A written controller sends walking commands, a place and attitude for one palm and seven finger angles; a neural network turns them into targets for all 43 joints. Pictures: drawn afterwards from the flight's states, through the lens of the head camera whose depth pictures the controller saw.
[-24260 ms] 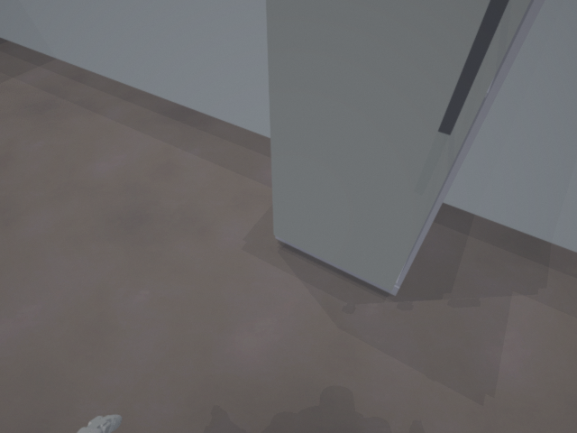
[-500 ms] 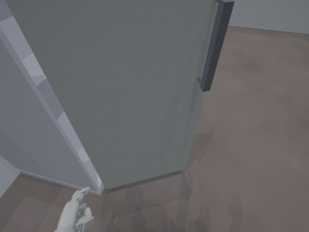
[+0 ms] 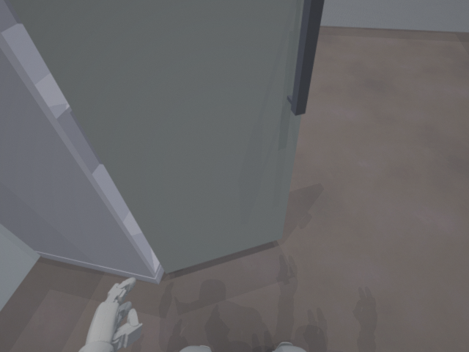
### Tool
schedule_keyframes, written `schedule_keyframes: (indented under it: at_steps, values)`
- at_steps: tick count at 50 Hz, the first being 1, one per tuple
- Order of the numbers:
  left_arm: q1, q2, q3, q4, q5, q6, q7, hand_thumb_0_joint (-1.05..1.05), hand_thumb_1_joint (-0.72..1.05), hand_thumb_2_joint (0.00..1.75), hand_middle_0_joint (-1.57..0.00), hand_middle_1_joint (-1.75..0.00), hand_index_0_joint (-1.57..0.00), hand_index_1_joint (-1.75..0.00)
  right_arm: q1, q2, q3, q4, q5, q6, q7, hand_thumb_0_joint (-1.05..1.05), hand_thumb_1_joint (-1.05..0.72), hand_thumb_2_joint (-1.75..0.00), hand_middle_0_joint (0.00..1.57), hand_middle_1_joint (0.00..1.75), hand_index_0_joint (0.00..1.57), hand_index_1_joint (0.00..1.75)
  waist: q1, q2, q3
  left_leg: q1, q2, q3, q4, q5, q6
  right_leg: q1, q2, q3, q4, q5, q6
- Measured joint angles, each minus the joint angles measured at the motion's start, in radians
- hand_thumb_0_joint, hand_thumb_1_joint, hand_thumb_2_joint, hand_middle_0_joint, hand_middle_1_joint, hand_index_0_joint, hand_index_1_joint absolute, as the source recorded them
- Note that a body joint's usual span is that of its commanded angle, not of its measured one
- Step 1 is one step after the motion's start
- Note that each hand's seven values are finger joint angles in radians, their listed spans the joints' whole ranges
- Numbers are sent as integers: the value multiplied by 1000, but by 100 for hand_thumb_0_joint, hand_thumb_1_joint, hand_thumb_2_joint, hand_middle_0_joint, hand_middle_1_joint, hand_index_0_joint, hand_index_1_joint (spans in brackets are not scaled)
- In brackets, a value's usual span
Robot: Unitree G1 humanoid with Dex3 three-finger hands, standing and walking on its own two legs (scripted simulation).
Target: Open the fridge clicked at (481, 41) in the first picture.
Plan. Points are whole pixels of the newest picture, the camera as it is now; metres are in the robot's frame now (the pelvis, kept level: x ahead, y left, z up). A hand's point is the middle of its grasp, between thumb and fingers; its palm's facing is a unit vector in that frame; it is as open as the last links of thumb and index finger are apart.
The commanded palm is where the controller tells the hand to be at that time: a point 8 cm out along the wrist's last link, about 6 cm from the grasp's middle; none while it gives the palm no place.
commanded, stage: step back with the hand held close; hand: right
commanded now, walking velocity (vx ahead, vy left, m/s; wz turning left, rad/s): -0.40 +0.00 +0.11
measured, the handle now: (301, 51) +0.64 -0.10 +0.20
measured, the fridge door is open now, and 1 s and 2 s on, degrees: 60 60 60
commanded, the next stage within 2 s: stop stepping back and stand still in 0.46 s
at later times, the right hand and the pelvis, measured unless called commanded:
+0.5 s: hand out of the picture +0.11 -0.24 +0.18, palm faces +0.28 +0.83 -0.48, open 7.4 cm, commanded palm +0.05 -0.28 +0.20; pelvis -0.12 +0.01 +0.01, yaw +6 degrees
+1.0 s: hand out of the picture +0.00 -0.27 +0.18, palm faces +0.39 +0.81 -0.44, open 7.4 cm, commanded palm -0.05 -0.31 +0.20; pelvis -0.22 -0.02 +0.02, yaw +5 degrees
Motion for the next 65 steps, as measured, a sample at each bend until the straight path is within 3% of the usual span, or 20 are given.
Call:
schedule_keyframes:
  at_steps: [4, 7, 9, 13, 16, 21, 23, 25, 28, 30, 33, 35, 43, 47, 51, 53, 56, 58, 61, 65]
  values:
    - [11, -29, -2, 26, 8, -30, -16, 2, 90, 90, -20, -30, -21, -29, 12, 15, -24, 16, 28, -1, -4, 2, -88, -90, 22, 30, 22, 30, -36, -5, -59, 155, -27, 36, -56, -154, 25, -10, -24, -2, -96, 69, 19]
    - [-21, -41, -20, 35, 12, -43, -30, 2, 90, 90, -20, -30, -21, -30, 17, 33, -20, 1, 50, 2, -16, 2, -89, -90, 21, 30, 21, 30, -80, 24, -77, 282, 0, 16, -329, -108, 48, -34, -33, -54, -163, 126, 33]
    - [-67, -32, -26, 57, 13, -29, -26, 2, 90, 90, -20, -30, -21, -30, -19, 59, 18, 13, 43, 5, -16, 2, -89, -90, 21, 30, 21, 30, -97, -4, -51, 278, -26, -2, -363, -102, 59, -35, -63, -62, -177, 150, 44]
    - [-78, -36, -35, 61, -9, 20, -7, 2, 90, 90, -20, -30, -21, -30, -52, 34, 79, 25, 30, 42, 2, 2, -89, -90, 21, 30, 21, 30, -66, 15, -61, 263, -14, -8, -361, -55, 47, 39, -29, -65, -160, 66, 33]
    - [-86, -31, -38, 21, -16, 53, -2, 2, 90, 90, -20, -30, -21, -30, -35, -11, 70, 20, 42, 75, 16, 1, -89, -90, 21, 30, 22, 30, -27, 33, -53, 216, -5, 4, -295, -24, 18, 65, -22, -72, -228, 125, 17]
    - [-71, -15, -13, -37, -4, 29, -13, 2, 90, 90, -20, -30, -21, -30, 48, -57, 43, -3, 81, 111, 31, 2, -89, -90, 22, 30, 22, 30, 3, 20, -51, 134, -17, 34, -112, -182, 30, 77, -38, -84, -313, 203, 12]
    - [-52, -6, -5, -47, -4, 22, -11, 1, 90, 90, -20, -30, -21, -30, 77, -65, 34, -20, 92, 121, 25, 2, -89, -90, 22, 30, 22, 30, 5, 15, -61, 165, -16, 65, -183, -172, 41, 52, -38, -75, -317, 206, 20]
    - [-40, 0, 2, -49, -6, 25, -10, 1, 90, 90, -20, -30, -21, -30, 91, -74, 17, -42, 93, 121, 16, 2, -89, -90, 22, 30, 22, 30, -10, 41, -69, 192, 5, 54, -308, -124, 69, -15, -18, -80, -239, 90, 47]
    - [-16, 16, 11, 19, 5, 41, -15, 1, 90, 90, -20, -30, -21, -29, 76, -35, 40, -49, 65, 114, 5, 2, -89, -90, 22, 30, 22, 30, -57, 58, -70, 163, 21, 44, -313, 22, 82, -103, 26, -32, 131, -138, 82]
    - [16, 11, 3, 53, 4, 52, -13, 1, 90, 90, -20, -30, -21, -29, 66, -5, 55, -42, 49, 110, -3, 2, -89, -90, 22, 30, 22, 30, -74, 88, -82, 171, 42, 31, -346, 40, 73, -78, 43, -50, 246, -189, 86]
    - [52, 6, -16, 62, 2, 49, 3, 2, 90, 90, -20, -30, -21, -29, 35, 28, 69, -12, 33, 110, -26, 1, -89, -90, 22, 30, 22, 30, -66, 107, -88, 159, 62, 30, -355, 61, 58, 67, 34, -72, 101, -196, 69]
    - [72, 26, -19, 42, -3, 32, 12, 2, 90, 90, -20, -30, -21, -30, 9, 46, 84, 4, 28, 116, -36, 1, -89, -90, 21, 30, 22, 30, -42, 59, -91, 132, 45, 60, -320, 55, 49, 190, -3, -50, -108, -129, 50]
    - [85, -44, -40, 47, 3, -12, 1, 2, 90, 90, -20, -30, -21, -29, 58, 6, 51, 45, 23, 103, -22, 2, -89, -90, 21, 30, 21, 30, 15, 46, -83, 145, 42, 48, -253, -45, 24, 232, 7, -50, -209, -21, 28]
    - [92, -51, -50, 50, 12, -2, -12, 2, 90, 90, -20, -30, -21, -30, 70, 6, 40, 55, 21, 93, -22, 2, -89, -90, 21, 30, 21, 30, 7, 30, -104, 198, 35, 65, -337, -45, 61, 194, 2, -55, -183, -52, 36]
    - [72, -26, -34, 73, 13, 21, -18, 2, 90, 90, -20, -30, -21, -30, 36, 27, 60, 68, 25, 105, -23, 2, -89, -90, 21, 30, 21, 30, -13, 20, -92, 173, 38, 64, -308, 39, 93, 124, 3, -56, 2, -183, 39]
    - [69, -9, -24, 91, 9, 26, -21, 2, 90, 90, -20, -30, -21, -30, 22, 44, 77, 77, 26, 101, -25, 2, -89, -90, 21, 30, 22, 30, -22, 27, -90, 171, 46, 61, -282, 34, 83, 107, 2, -59, 79, -223, 40]
    - [76, 21, -16, 93, 7, 30, -12, 2, 90, 90, -20, -30, -21, -30, 17, 67, 90, 75, 23, 100, -32, 1, -89, -90, 21, 30, 22, 30, -19, 30, -95, 160, 55, 63, -228, -13, 69, 168, -16, -66, -40, -224, 26]
    - [67, 33, -8, 85, 5, 24, 0, 2, 90, 90, -20, -30, -21, -30, 8, 68, 84, 71, 24, 96, -36, 2, -89, -90, 21, 30, 22, 30, -11, 29, -79, 135, 55, 58, -152, -78, 61, 171, -17, -68, -63, -92, 27]
    - [54, 14, -2, 81, 4, 19, 5, 2, 90, 90, -20, -30, -21, -29, 8, 49, 59, 86, 19, 97, -35, 2, -89, -90, 21, 30, 21, 30, -1, 37, -66, 112, 52, 52, -49, -162, 49, 178, -14, -77, -51, -69, 37]
    - [69, -8, -15, 52, 2, 7, -10, 2, 90, 90, -20, -30, -20, -29, 22, 28, 41, 75, 14, 98, -30, 2, -89, -90, 21, 30, 21, 30, 6, 18, -63, 166, 44, 88, -207, -52, 65, 168, -24, -62, -54, -89, 51]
